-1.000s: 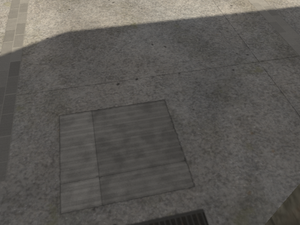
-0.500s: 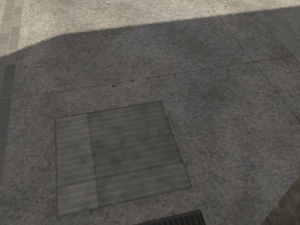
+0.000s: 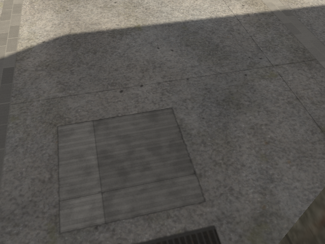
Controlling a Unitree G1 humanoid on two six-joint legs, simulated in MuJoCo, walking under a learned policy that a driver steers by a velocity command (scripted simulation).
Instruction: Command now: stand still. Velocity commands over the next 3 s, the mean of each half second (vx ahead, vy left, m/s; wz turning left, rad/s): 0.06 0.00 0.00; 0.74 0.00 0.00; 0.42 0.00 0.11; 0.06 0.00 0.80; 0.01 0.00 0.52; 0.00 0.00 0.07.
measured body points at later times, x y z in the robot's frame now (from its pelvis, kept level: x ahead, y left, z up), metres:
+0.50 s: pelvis +0.01 +0.00 +0.00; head +0.01 +0.00 +0.45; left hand -0.06 +0.22 -0.16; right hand -0.07 -0.23 -0.16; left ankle -0.06 +0.10 -0.74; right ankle -0.02 -0.12 -0.73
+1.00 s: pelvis +0.23 -0.03 -0.18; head +0.21 -0.04 +0.27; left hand +0.15 +0.23 -0.32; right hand +0.33 -0.26 -0.32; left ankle +0.22 +0.01 -0.92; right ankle +0.06 -0.11 -0.68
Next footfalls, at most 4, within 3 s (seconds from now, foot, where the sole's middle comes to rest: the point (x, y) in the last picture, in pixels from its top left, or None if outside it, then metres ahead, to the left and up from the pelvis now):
1.00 left None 0.24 0.01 -1.00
1.34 right None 0.64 -0.12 -1.22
1.82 left None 0.64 0.14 -1.22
2.26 right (161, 212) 0.85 -0.01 -1.22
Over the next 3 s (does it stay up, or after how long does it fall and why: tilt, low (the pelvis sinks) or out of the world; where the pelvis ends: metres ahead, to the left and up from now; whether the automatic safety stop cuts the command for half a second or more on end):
stays up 0.75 0.07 -0.46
